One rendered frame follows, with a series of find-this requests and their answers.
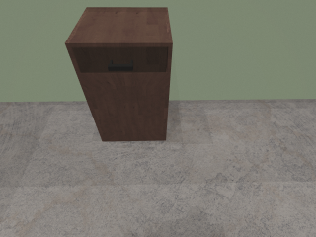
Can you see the handle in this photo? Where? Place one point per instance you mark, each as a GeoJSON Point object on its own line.
{"type": "Point", "coordinates": [120, 67]}

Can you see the drawer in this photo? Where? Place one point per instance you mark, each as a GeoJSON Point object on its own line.
{"type": "Point", "coordinates": [146, 59]}

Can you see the cabinet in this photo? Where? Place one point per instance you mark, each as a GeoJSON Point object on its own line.
{"type": "Point", "coordinates": [125, 106]}

